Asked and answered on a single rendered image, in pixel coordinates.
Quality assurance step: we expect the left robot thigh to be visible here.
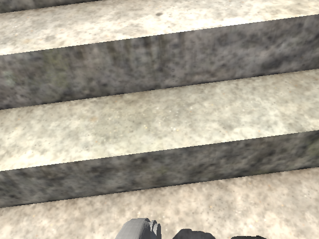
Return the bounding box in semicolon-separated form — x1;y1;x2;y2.
115;218;161;239

